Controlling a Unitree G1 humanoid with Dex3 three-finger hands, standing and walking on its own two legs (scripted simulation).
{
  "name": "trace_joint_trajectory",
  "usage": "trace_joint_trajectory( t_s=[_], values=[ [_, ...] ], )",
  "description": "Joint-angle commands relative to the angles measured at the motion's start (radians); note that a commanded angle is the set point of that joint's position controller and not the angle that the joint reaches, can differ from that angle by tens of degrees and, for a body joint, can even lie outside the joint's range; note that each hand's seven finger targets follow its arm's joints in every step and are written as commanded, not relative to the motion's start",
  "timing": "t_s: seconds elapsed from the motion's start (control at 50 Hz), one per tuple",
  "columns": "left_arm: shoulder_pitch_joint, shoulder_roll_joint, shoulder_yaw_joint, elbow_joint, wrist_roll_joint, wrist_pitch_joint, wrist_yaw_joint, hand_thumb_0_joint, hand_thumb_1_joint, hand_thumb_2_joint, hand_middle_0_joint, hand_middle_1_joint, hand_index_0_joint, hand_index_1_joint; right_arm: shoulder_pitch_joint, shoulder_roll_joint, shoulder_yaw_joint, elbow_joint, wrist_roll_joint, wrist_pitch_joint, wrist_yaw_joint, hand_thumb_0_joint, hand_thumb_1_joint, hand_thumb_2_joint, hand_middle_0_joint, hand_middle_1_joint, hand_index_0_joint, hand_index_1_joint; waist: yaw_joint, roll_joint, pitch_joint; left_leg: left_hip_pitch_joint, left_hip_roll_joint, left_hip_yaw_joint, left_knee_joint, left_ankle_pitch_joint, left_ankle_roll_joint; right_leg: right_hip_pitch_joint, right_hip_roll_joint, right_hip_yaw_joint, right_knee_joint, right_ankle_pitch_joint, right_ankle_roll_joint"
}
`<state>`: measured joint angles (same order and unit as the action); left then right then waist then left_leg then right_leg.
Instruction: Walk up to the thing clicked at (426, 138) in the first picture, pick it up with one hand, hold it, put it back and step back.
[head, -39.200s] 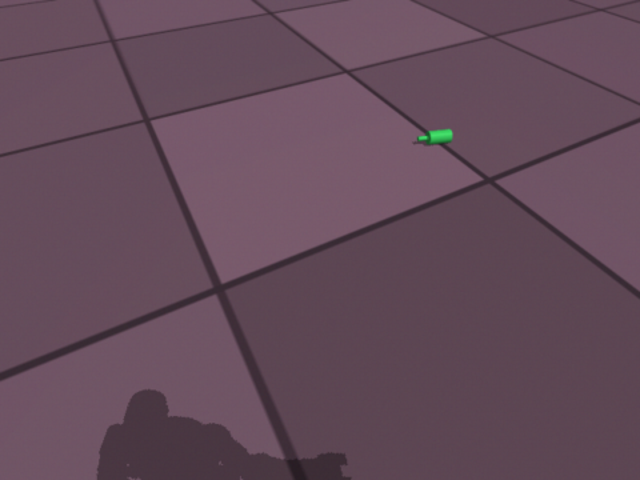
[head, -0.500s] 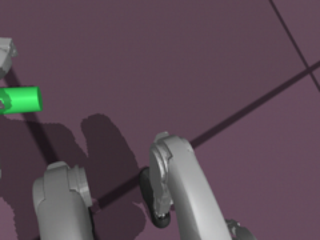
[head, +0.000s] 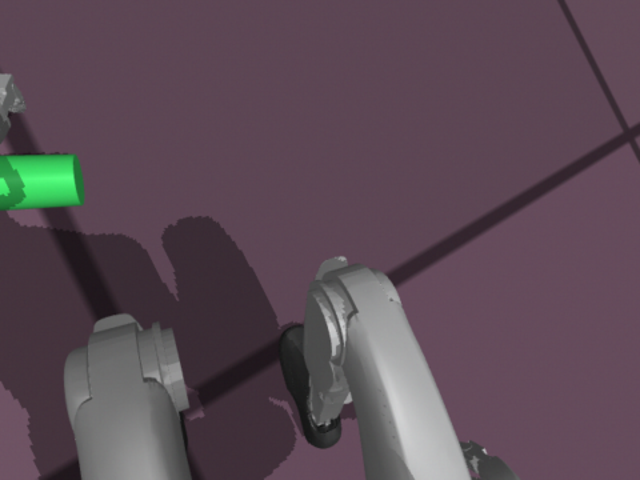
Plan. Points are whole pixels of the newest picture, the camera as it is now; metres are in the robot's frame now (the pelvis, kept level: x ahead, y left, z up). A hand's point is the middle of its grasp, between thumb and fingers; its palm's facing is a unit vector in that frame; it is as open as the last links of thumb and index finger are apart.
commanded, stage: close in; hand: left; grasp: from above
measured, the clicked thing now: (0, 183) +0.53 +0.29 -0.29
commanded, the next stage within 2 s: rest palm in 0.20 s
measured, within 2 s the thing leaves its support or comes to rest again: neither
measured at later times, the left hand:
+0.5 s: hand (5, 182) +0.50 +0.26 -0.21, palm faces -0.51 -0.03 -0.86, open 14.0 cm
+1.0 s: hand (24, 181) +0.51 +0.26 -0.25, palm faces -0.48 -0.04 -0.87, open 13.9 cm
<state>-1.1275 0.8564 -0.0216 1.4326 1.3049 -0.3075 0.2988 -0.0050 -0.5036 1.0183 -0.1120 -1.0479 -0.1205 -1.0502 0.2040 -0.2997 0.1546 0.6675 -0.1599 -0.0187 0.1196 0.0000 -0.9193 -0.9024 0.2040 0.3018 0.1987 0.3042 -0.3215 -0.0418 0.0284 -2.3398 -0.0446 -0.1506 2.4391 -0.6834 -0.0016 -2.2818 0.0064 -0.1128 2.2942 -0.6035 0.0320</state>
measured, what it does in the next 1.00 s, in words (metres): stands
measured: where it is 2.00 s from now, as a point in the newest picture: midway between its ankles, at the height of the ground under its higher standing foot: (246, 440)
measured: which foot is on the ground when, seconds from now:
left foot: down 0.00-1.00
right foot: down 0.00-1.00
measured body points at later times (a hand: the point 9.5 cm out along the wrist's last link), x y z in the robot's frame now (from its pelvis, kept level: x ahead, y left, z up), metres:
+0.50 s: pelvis +0.00 +0.00 +0.00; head +0.27 +0.10 +0.34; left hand +0.52 +0.26 -0.16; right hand +0.01 -0.26 -0.07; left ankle +0.07 +0.12 -0.29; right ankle +0.12 -0.12 -0.29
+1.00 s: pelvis +0.01 +0.00 -0.01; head +0.30 +0.10 +0.32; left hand +0.53 +0.26 -0.20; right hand +0.02 -0.25 -0.07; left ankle +0.07 +0.12 -0.29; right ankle +0.12 -0.12 -0.29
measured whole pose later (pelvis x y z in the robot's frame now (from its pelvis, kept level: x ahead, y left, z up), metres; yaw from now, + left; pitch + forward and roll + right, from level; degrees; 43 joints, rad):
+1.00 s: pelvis +0.01 +0.00 -0.01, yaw -4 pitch +32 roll -13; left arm -1.16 0.97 0.03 1.67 1.36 -0.23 0.49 0.00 -0.50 1.03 -0.11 -0.97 -0.10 -0.99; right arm 0.17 -0.32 0.27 0.60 -0.20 -0.14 0.17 0.00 -0.91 -0.91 0.20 0.30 0.20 0.30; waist -0.44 -0.10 0.13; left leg -2.34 -0.03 -0.20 2.51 -0.74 0.00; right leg -2.28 0.03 -0.15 2.32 -0.62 0.04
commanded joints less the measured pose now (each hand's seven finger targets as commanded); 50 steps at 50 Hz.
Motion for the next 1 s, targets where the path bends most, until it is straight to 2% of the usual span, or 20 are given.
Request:
trace_joint_trajectory(
  t_s=[0.0,0.02,0.1,0.2,0.26,0.32,0.4,0.46,0.5,0.54,0.6,0.68,0.74,0.78,0.82,0.88,0.92,0.94,0.96,0.98],
  values=[
    [-0.452,0.178,0.014,-0.132,0.022,0.017,0.082,0.0,-0.547,1.051,-0.076,-1.046,-0.077,-1.044,0.246,-0.269,-0.079,0.012,0.003,0.006,-0.01,0.0,-0.911,-0.9,0.2,0.3,0.2,0.3,-0.065,0.508,-0.735,0.588,0.021,0.066,-0.293,0.179,0.008,0.312,0.036,-0.085,-0.201,0.155,-0.076],
    [-0.388,0.149,-0.004,-0.045,0.032,0.036,0.085,0.0,-0.547,1.067,-0.081,-1.054,-0.08,-1.054,0.244,-0.265,-0.074,0.014,0.001,0.006,-0.007,0.0,-0.913,-0.9,0.2,0.3,0.2,0.3,-0.067,0.476,-0.709,0.576,0.019,0.069,-0.286,0.195,0.011,0.318,0.04,-0.088,-0.196,0.168,-0.078],
    [-0.339,0.109,-0.017,0.062,0.009,0.086,0.096,0.0,-0.499,1.017,-0.08,-1.053,-0.094,-1.038,0.229,-0.275,-0.06,0.002,0.011,0.005,-0.007,0.0,-0.904,-0.896,0.2,0.3,0.2,0.3,-0.079,0.414,-0.608,0.511,0.018,0.057,-0.301,0.203,0.018,0.293,0.032,-0.089,-0.2,0.189,-0.072],
    [-0.351,0.179,0.005,0.002,0.007,0.101,0.068,0.0,-0.497,1.014,-0.089,-1.05,-0.101,-1.037,0.228,-0.277,-0.044,-0.021,0.017,0.004,-0.005,0.0,-0.905,-0.897,0.2,0.3,0.2,0.3,-0.079,0.392,-0.666,0.49,0.018,0.074,-0.26,0.26,0.031,0.394,0.037,-0.07,-0.2,0.24,-0.068],
    [-0.377,0.214,0.03,-0.036,-0.011,0.079,0.069,0.0,-0.51,1.028,-0.09,-1.046,-0.097,-1.038,0.228,-0.283,-0.039,-0.036,0.013,0.0,-0.008,0.0,-0.907,-0.898,0.2,0.3,0.2,0.3,-0.083,0.392,-0.687,0.482,0.02,0.077,-0.25,0.239,0.029,0.419,0.038,-0.069,-0.207,0.217,-0.069],
    [-0.365,0.241,0.052,-0.027,0.005,0.055,0.081,0.0,-0.57,1.042,-0.07,-0.991,-0.055,-1.007,0.232,-0.29,-0.034,-0.046,0.008,-0.007,-0.008,0.0,-0.907,-0.902,0.199,0.3,0.199,0.3,-0.088,0.407,-0.661,0.481,0.018,0.074,-0.252,0.205,0.021,0.395,0.037,-0.077,-0.209,0.174,-0.076],
    [-0.359,0.218,0.032,0.028,0.018,0.024,0.112,0.0,-0.58,1.055,-0.068,-0.985,-0.049,-1.004,0.22,-0.293,-0.022,-0.039,-0.005,-0.021,-0.009,0.0,-0.906,-0.902,0.199,0.3,0.199,0.3,-0.108,0.411,-0.598,0.47,0.022,0.067,-0.24,0.143,0.021,0.344,0.043,-0.085,-0.207,0.123,-0.078],
    [-0.372,0.258,0.041,0.011,0.03,0.007,0.141,0.0,-0.584,1.082,-0.078,-0.974,-0.051,-1.002,0.217,-0.297,-0.014,-0.039,-0.011,-0.033,-0.009,0.0,-0.906,-0.902,0.199,0.3,0.199,0.3,-0.103,0.437,-0.616,0.489,0.028,0.059,-0.245,0.127,0.021,0.349,0.045,-0.091,-0.2,0.11,-0.074],
    [-0.38,0.266,0.049,0.02,0.044,0.006,0.159,0.0,-0.574,1.089,-0.082,-0.969,-0.055,-0.997,0.229,-0.309,-0.013,-0.033,-0.018,-0.042,-0.009,0.0,-0.904,-0.902,0.199,0.3,0.199,0.3,-0.114,0.461,-0.632,0.522,0.03,0.05,-0.241,0.166,0.015,0.343,0.043,-0.101,-0.188,0.144,-0.074],
    [-0.349,0.233,0.035,0.084,0.042,0.01,0.173,0.0,-0.57,1.076,-0.075,-0.971,-0.052,-0.994,0.22,-0.313,-0.009,-0.025,-0.027,-0.054,-0.003,0.0,-0.904,-0.901,0.199,0.3,0.199,0.3,-0.131,0.446,-0.579,0.516,0.032,0.044,-0.233,0.156,0.015,0.313,0.042,-0.106,-0.182,0.145,-0.071],
    [-0.384,0.294,0.048,0.041,0.053,0.007,0.202,0.0,-0.571,1.072,-0.077,-0.966,-0.053,-0.991,0.216,-0.31,0.003,-0.022,-0.028,-0.063,-0.002,0.0,-0.903,-0.901,0.199,0.3,0.199,0.3,-0.118,0.472,-0.629,0.513,0.035,0.046,-0.231,0.173,0.019,0.37,0.051,-0.105,-0.178,0.17,-0.067],
    [-0.356,0.276,0.047,0.096,0.056,0.028,0.231,0.0,-0.553,1.078,-0.085,-0.974,-0.062,-0.997,0.215,-0.319,0.009,-0.018,-0.036,-0.084,0.008,0.0,-0.903,-0.901,0.199,0.3,0.199,0.3,-0.137,0.468,-0.598,0.52,0.037,0.042,-0.22,0.2,0.016,0.361,0.053,-0.113,-0.165,0.2,-0.066],
    [-0.346,0.295,0.047,0.115,0.061,0.042,0.24,0.0,-0.529,1.06,-0.09,-0.979,-0.072,-0.996,0.21,-0.33,0.017,-0.025,-0.04,-0.097,0.016,0.0,-0.904,-0.901,0.199,0.3,0.199,0.3,-0.144,0.452,-0.579,0.486,0.038,0.044,-0.199,0.219,0.02,0.388,0.056,-0.114,-0.167,0.222,-0.064],
    [-0.351,0.323,0.064,0.072,0.059,0.052,0.248,0.0,-0.524,1.037,-0.097,-0.964,-0.08,-0.98,0.214,-0.327,0.017,-0.028,-0.036,-0.098,0.017,0.0,-0.904,-0.902,0.199,0.3,0.199,0.3,-0.125,0.493,-0.639,0.529,0.042,0.043,-0.212,0.265,0.015,0.418,0.056,-0.112,-0.159,0.257,-0.065],
    [-0.322,0.275,0.046,0.145,0.047,0.066,0.248,0.0,-0.521,1.005,-0.083,-0.975,-0.075,-0.982,0.202,-0.334,0.018,-0.031,-0.04,-0.106,0.026,0.0,-0.907,-0.903,0.199,0.3,0.199,0.3,-0.144,0.476,-0.569,0.507,0.045,0.036,-0.202,0.245,0.011,0.373,0.058,-0.121,-0.156,0.239,-0.068],
    [-0.325,0.312,0.062,0.1,0.044,0.073,0.244,0.0,-0.501,1.003,-0.104,-0.966,-0.094,-0.975,0.201,-0.339,0.02,-0.048,-0.037,-0.111,0.029,0.0,-0.907,-0.903,0.199,0.3,0.199,0.3,-0.137,0.496,-0.611,0.535,0.046,0.033,-0.207,0.267,0.01,0.414,0.059,-0.119,-0.157,0.254,-0.067],
    [-0.318,0.292,0.051,0.119,0.038,0.079,0.235,0.0,-0.495,0.992,-0.111,-0.951,-0.101,-0.961,0.193,-0.346,0.02,-0.045,-0.038,-0.114,0.035,0.0,-0.909,-0.904,0.199,0.3,0.199,0.3,-0.146,0.483,-0.567,0.52,0.048,0.029,-0.197,0.264,0.01,0.388,0.057,-0.122,-0.154,0.25,-0.068],
    [-0.286,0.327,0.086,0.147,0.041,0.083,0.235,0.0,-0.489,1.008,-0.116,-0.959,-0.103,-0.971,0.19,-0.363,0.018,-0.059,-0.043,-0.117,0.035,0.0,-0.909,-0.904,0.199,0.3,0.199,0.3,-0.151,0.458,-0.553,0.505,0.046,0.031,-0.189,0.263,0.011,0.399,0.055,-0.123,-0.159,0.25,-0.065],
    [-0.306,0.298,0.056,0.107,0.033,0.081,0.225,0.0,-0.494,0.996,-0.111,-0.952,-0.099,-0.963,0.194,-0.351,0.026,-0.064,-0.04,-0.119,0.039,0.0,-0.908,-0.904,0.199,0.3,0.199,0.3,-0.153,0.462,-0.562,0.505,0.046,0.036,-0.186,0.266,0.015,0.421,0.059,-0.116,-0.161,0.255,-0.064],
    [-0.297,0.358,0.112,0.12,0.026,0.079,0.228,0.0,-0.48,1.014,-0.121,-0.957,-0.109,-0.969,0.2,-0.374,0.017,-0.063,-0.042,-0.117,0.036,0.0,-0.907,-0.904,0.199,0.3,0.199,0.3,-0.153,0.44,-0.561,0.488,0.046,0.033,-0.181,0.26,0.016,0.429,0.055,-0.121,-0.168,0.248,-0.064]
  ],
)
